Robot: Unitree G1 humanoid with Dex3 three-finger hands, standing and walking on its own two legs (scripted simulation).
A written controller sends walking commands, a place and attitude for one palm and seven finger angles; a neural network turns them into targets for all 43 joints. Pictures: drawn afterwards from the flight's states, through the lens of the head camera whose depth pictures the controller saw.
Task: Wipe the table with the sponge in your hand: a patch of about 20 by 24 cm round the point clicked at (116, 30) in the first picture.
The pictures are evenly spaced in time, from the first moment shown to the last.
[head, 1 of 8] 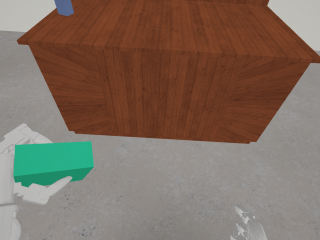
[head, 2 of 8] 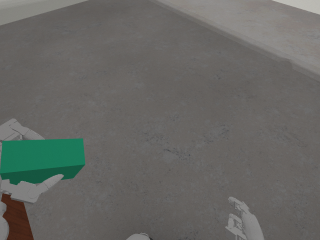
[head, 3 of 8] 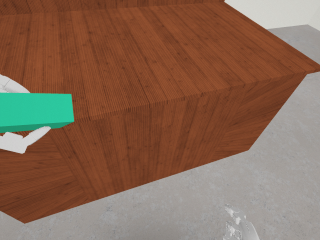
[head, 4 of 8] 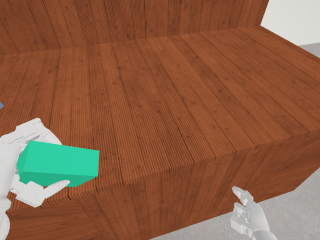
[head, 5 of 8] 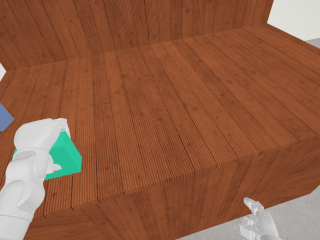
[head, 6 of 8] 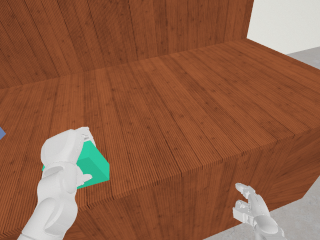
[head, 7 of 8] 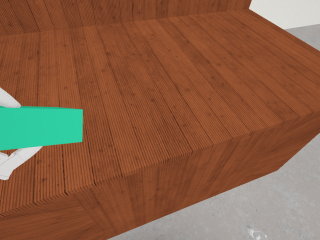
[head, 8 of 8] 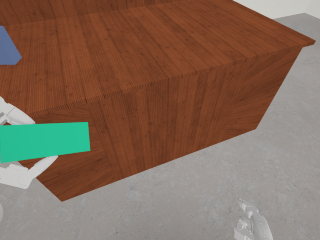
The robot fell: no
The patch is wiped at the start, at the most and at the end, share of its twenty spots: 0.00 1.00 1.00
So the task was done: yes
